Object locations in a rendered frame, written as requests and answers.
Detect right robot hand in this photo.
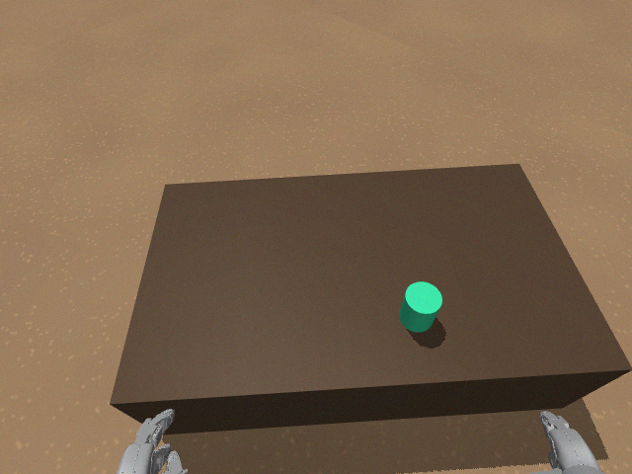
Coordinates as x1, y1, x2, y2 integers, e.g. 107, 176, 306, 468
528, 411, 600, 474

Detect can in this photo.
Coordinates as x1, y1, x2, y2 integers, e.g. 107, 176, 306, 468
399, 281, 442, 333

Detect left robot hand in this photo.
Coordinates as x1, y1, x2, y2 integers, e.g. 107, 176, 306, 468
117, 409, 188, 474

